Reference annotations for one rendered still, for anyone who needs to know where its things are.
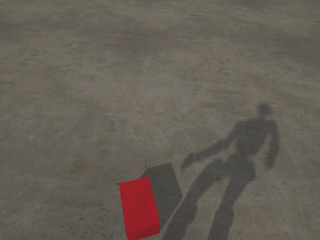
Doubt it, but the carton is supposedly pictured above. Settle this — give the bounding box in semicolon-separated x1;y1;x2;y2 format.
119;177;160;240

